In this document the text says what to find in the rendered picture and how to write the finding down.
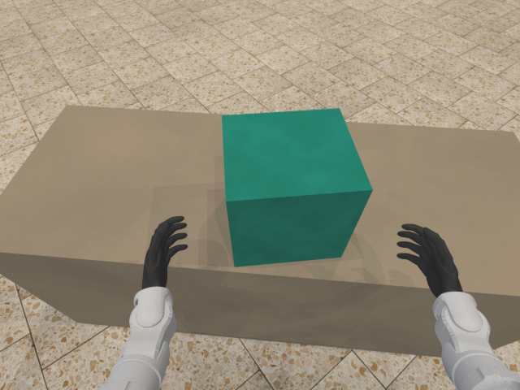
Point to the robot right hand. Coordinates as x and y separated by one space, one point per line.
435 261

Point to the robot left forearm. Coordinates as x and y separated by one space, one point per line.
143 361

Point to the carton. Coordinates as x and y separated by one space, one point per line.
295 185

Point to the pedestal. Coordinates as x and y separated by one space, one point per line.
76 222

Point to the robot right forearm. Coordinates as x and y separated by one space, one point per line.
468 358

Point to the robot left hand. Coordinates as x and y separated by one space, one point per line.
159 255

